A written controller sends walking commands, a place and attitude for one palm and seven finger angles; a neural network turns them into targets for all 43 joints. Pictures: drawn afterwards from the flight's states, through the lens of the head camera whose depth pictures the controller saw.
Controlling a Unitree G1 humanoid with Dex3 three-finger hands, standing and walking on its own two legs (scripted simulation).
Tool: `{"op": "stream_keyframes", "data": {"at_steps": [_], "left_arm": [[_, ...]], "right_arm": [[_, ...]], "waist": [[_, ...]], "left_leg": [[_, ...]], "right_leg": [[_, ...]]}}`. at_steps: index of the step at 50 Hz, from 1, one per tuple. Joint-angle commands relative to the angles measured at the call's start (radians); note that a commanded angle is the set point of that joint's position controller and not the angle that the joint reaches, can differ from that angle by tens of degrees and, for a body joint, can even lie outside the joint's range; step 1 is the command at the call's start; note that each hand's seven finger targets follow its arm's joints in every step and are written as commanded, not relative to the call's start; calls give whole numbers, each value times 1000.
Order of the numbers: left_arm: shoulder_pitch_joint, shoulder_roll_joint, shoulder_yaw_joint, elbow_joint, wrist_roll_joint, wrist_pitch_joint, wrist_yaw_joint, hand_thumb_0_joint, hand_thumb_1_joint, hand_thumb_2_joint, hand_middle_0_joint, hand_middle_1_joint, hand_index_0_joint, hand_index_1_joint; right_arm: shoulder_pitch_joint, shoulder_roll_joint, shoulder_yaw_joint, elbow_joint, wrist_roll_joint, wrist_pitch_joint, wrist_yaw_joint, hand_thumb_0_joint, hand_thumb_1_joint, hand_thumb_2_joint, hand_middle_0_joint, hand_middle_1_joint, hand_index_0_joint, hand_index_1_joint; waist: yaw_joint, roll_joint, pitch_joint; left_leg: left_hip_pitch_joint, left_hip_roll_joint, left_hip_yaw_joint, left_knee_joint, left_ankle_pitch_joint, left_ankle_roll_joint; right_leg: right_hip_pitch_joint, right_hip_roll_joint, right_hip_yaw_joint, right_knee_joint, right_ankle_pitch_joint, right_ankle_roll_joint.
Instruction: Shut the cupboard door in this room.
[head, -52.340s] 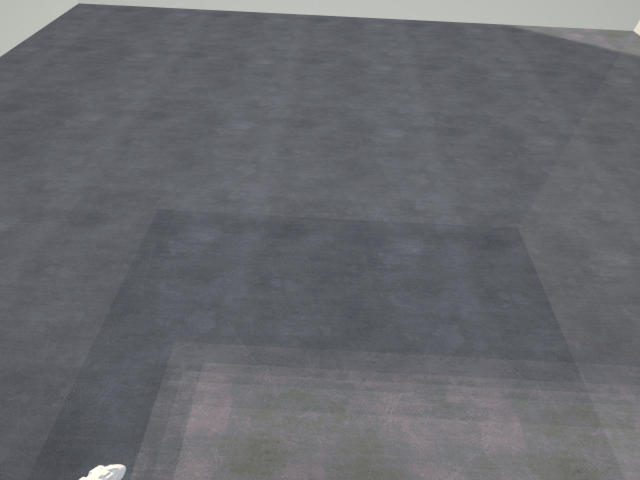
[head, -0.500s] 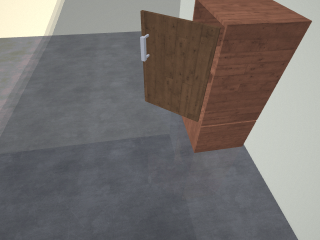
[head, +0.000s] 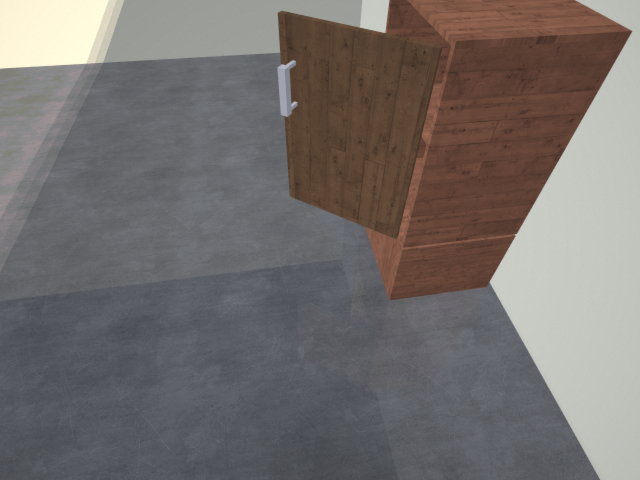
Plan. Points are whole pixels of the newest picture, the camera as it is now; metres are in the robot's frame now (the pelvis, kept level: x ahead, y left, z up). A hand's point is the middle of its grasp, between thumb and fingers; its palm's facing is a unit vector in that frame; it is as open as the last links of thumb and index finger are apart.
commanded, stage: walk to a spot facing it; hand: left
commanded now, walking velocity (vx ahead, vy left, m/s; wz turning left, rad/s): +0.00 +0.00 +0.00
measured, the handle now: (289, 88) +1.04 +0.14 -0.02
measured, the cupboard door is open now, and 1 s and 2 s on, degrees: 51 51 51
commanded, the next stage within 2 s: none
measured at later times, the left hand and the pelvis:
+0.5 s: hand out of the picture +0.03 +0.21 -0.21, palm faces +0.21 -0.96 -0.21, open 7.4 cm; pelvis +0.00 +0.01 -0.03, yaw +11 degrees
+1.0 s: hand out of the picture -0.02 +0.17 -0.15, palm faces +0.49 -0.82 -0.30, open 7.4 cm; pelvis +0.03 -0.04 +0.00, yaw +31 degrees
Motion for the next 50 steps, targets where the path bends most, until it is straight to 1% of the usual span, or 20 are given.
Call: {"op": "stream_keyframes", "data": {"at_steps": [1, 9, 13, 18, 21, 22, 23, 24, 26, 28, 32, 36, 39, 41, 42, 43, 44, 46, 48, 50], "left_arm": [[17, 155, 22, -36, -4, -18, 7, 0, 900, 900, -200, -300, -200, -300], [26, 121, 24, -49, -6, 2, 16, 0, 900, 900, -200, -300, -200, -300], [29, 168, 56, -97, -1, 11, 21, 0, 900, 900, -200, -300, -200, -300], [-27, 186, 84, -181, 15, 15, 28, 0, 900, 900, -200, -300, -200, -300], [-27, 199, 92, -209, 6, 15, 16, 0, 900, 900, -200, -300, -200, -300], [-10, 179, 91, -223, 0, 23, 12, 0, 900, 900, -200, -300, -200, -300], [-2, 127, 78, -252, -6, 29, 12, 0, 900, 900, -200, -300, -200, -300], [-67, 128, 75, -283, 2, 40, 19, 0, 900, 900, -200, -300, -200, -300], [-114, 125, 83, -299, 5, 46, 12, 0, 900, 900, -200, -300, -200, -300], [-101, 116, 84, -295, 8, 35, 0, 0, 900, 900, -200, -300, -200, -300], [-78, 98, 79, -306, 3, 32, -2, 0, 900, 900, -200, -300, -200, -300], [-92, 102, 76, -328, 2, 37, 0, 0, 900, 900, -200, -300, -200, -300], [-25, 110, 76, -319, -2, 35, -3, 0, 900, 900, -200, -300, -200, -300], [111, 146, 91, -281, 3, 34, -8, 0, 900, 900, -200, -300, -200, -300], [177, 208, 107, -275, 19, 26, -3, 0, 900, 900, -200, -300, -200, -300], [146, 304, 117, -305, 31, 21, 7, 0, 900, 900, -200, -300, -200, -300], [5, 281, 111, -334, 6, 15, 11, 0, 900, 900, -200, -300, -200, -300], [-104, 198, 92, -355, 6, -15, 6, 0, 900, 900, -200, -300, -200, -300], [-67, 161, 84, -328, 6, -38, -1, 0, 900, 900, -200, -300, -200, -300], [33, 155, 81, -289, 4, -50, -2, 0, 900, 900, -200, -300, -200, -300]], "right_arm": [[5, -149, -26, -36, -5, -16, -10, 0, -900, -900, 200, 300, 200, 300], [11, -91, -14, -46, -7, 2, -2, 0, -900, -900, 200, 300, 200, 300], [3, -97, -35, -92, -8, 18, 5, 0, -900, -900, 200, 300, 200, 300], [-19, -81, -62, -172, -8, 42, 15, 0, -900, -900, 200, 300, 200, 300], [21, -73, -61, -186, -11, 39, 24, 0, -900, -900, 200, 300, 200, 300], [74, -116, -70, -186, -17, 31, 25, 0, -900, -900, 200, 300, 200, 300], [114, -205, -87, -190, -25, 26, 19, 0, -900, -900, 200, 300, 200, 300], [173, -230, -99, -174, -32, 28, 6, 0, -900, -900, 200, 300, 200, 300], [112, -224, -99, -199, -29, 24, -4, 0, -900, -900, 200, 300, 200, 300], [58, -191, -89, -222, -28, 12, -9, 0, -900, -900, 200, 300, 200, 300], [63, -193, -95, -225, -25, 11, -8, 0, -900, -900, 200, 300, 200, 300], [55, -211, -107, -234, -27, 24, -1, 0, -900, -900, 200, 300, 200, 300], [14, -215, -114, -257, -30, 36, 7, 0, -900, -900, 200, 300, 200, 300], [-64, -202, -118, -286, -25, 46, 10, 0, -900, -900, 200, 300, 200, 300], [-77, -147, -112, -301, -16, 51, 15, 0, -900, -900, 200, 300, 200, 300], [-85, -77, -97, -332, -8, 39, 21, 0, -900, -900, 200, 300, 200, 300], [-65, -140, -110, -331, -27, 40, 26, 0, -900, -900, 200, 300, 200, 300], [-41, -123, -107, -310, -32, 47, 50, 0, -900, -900, 200, 300, 200, 300], [-42, -102, -100, -308, -25, 41, 66, 0, -900, -900, 200, 300, 200, 300], [-79, -88, -91, -310, -22, 34, 70, 0, -900, -900, 200, 300, 200, 300]], "waist": [[-3, -2, 26], [3, 2, 4], [11, -83, -20], [4, -146, 29], [-20, -65, 12], [-40, 93, -23], [-45, 310, -36], [-92, 265, -66], [-60, 163, -36], [-28, 77, -33], [-31, 98, -119], [-36, 152, -105], [-12, 193, -119], [57, 164, -78], [93, -29, -47], [99, -320, 2], [16, -199, 39], [-39, -197, 91], [-38, -166, 81], [0, -158, 51]], "left_leg": [[35, 124, -154, -80, 19, -4], [-22, 112, -160, -10, 125, -17], [-122, 60, -127, 154, 136, -33], [-249, 63, -92, 496, -339, -54], [-109, 56, -50, 248, -99, -51], [-18, 134, -200, 132, 218, 4], [40, 317, -487, 41, 480, 120], [12, 368, -622, -58, 290, 173], [-62, 331, -605, -99, -33, 146], [-64, 260, -511, -84, -12, 121], [42, 220, -464, -39, 147, 134], [-2, 192, -495, -46, 87, 120], [-86, 141, -519, -67, -153, 89], [-324, 60, -474, -60, -454, 36], [-537, -49, -368, 192, -516, -21], [-699, -153, -163, 590, -438, -83], [-622, -44, -221, 785, -349, -66], [-565, 22, -189, 904, -210, -75], [-535, 37, -139, 858, -125, -86], [-549, 36, -105, 777, -111, -89]], "right_leg": [[-84, -113, 119, -96, 32, -30], [-40, -145, 73, -24, 104, -17], [-4, -235, 81, 17, 208, -75], [-46, -408, 85, 27, 393, -192], [-93, -341, -39, 202, 411, -90], [-194, -250, -103, 351, 227, -7], [-327, -104, -120, 534, -253, 68], [-356, -51, 5, 712, -452, 51], [-437, -77, 107, 811, -300, 48], [-438, -75, 107, 775, -191, 61], [-405, -42, 92, 624, -202, 75], [-342, -11, 81, 507, -211, 76], [-185, 31, 51, 320, -203, 60], [74, 42, 10, 110, -161, 40], [200, -119, 205, -97, -383, -16], [144, -460, 625, -286, -621, -124], [-41, -502, 563, -277, -538, -144], [-159, -373, 355, -246, -447, -103], [-95, -298, 159, -197, -183, -81], [39, -288, 81, -156, 36, -79]]}}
